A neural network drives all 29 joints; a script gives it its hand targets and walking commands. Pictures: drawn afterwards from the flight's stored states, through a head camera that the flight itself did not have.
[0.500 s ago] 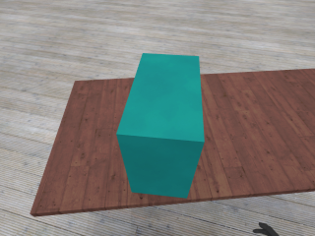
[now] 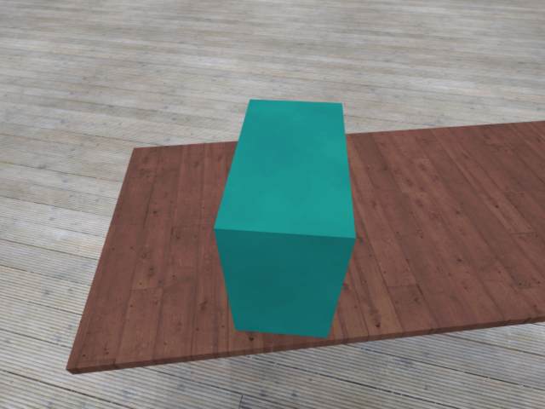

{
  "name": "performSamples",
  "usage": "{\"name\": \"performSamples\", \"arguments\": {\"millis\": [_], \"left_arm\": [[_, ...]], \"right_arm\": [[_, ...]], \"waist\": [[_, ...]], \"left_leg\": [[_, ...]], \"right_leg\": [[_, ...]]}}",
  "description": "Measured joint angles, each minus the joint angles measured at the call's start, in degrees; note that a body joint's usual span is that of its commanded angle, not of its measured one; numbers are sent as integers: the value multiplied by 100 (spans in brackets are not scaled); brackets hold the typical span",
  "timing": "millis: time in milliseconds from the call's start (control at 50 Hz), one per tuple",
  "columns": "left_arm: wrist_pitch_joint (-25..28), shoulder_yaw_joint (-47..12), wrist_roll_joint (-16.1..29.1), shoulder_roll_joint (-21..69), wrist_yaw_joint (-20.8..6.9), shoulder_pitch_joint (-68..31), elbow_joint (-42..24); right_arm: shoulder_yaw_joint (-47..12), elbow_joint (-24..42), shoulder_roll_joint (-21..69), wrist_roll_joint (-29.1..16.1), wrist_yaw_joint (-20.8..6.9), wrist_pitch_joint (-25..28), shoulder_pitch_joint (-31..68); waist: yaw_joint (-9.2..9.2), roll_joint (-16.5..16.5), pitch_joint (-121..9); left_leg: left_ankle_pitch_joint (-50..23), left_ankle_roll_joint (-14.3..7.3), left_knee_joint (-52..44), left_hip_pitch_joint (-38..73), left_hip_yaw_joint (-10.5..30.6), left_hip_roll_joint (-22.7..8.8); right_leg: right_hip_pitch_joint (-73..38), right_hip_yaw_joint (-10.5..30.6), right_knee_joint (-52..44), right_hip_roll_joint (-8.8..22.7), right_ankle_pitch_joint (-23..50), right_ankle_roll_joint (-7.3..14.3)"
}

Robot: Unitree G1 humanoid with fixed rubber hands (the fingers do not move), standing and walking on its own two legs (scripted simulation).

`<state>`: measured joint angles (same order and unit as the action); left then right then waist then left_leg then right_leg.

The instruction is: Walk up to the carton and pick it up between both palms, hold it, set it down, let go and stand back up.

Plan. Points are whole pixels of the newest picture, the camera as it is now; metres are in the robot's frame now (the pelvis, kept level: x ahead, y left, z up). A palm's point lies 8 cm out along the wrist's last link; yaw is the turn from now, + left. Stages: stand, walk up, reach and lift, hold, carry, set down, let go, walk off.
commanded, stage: stand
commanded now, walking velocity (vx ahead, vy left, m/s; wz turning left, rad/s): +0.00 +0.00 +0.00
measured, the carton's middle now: (288, 217) +0.44 -0.01 +0.04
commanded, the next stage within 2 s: none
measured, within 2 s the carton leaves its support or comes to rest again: neither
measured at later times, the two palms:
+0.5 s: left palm out of the picture +0.07 +0.31 -0.11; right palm out of the picture +0.09 -0.29 -0.11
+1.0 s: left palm out of the picture +0.08 +0.31 -0.11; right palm out of the picture +0.09 -0.29 -0.11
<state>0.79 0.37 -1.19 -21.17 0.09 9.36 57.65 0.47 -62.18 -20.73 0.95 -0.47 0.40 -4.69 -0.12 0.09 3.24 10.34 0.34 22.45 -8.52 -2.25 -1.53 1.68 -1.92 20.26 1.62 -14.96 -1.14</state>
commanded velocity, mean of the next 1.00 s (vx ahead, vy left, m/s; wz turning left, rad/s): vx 0.00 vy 0.00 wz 0.00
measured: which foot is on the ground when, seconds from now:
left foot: down 0.00-1.00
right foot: down 0.00-1.00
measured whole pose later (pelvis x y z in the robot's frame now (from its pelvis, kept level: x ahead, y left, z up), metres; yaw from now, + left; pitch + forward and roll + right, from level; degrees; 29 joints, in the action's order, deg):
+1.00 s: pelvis +0.00 +0.01 +0.00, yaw +0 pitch -3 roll +0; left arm 0.5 0.1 -0.7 -20.9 0.0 8.4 59.3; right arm 0.0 -63.2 -20.9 0.4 -0.5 1.0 -4.1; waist 0.3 -0.2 3.6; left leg 9.5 -0.3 20.9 -8.8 -2.4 -0.5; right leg 2.2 -1.6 19.3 2.8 -14.5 -2.0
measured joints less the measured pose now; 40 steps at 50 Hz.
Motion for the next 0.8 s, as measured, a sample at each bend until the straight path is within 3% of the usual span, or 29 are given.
{"name": "performSamples", "arguments": {"millis": [800], "left_arm": [[-1, -30, 40, 18, -4, -111, 166]], "right_arm": [[-41, -83, -3, -48, -8, 34, 104]], "waist": [[13, -24, -15]], "left_leg": [[-101, -78, -169, -18, -37, 103]], "right_leg": [[55, 51, -95, 110, 71, -94]]}}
